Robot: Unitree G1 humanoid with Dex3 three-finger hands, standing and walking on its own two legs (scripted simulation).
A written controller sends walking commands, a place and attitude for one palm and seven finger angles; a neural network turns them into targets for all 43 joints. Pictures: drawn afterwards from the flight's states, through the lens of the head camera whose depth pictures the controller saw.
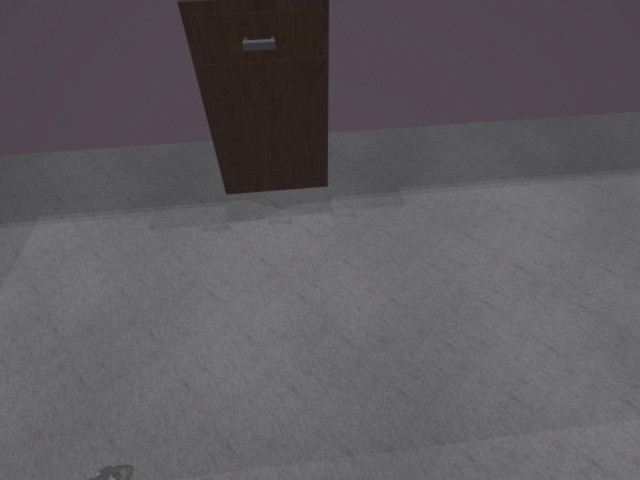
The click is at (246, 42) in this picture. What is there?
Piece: drawer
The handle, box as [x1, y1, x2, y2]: [242, 36, 275, 50]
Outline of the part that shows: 273,36 271,36 270,39 247,40 246,38 244,38 242,43 243,49 252,50 275,48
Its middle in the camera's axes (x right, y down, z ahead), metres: -0.22 -0.68 +1.34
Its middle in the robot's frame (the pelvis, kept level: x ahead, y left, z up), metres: +1.45 +0.29 -0.06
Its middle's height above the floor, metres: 0.71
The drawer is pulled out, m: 0.00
